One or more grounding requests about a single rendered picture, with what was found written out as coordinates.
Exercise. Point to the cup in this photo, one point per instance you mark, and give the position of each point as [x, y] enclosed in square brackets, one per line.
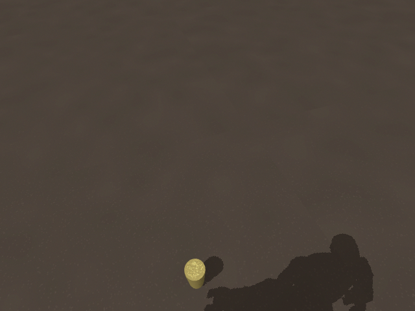
[195, 272]

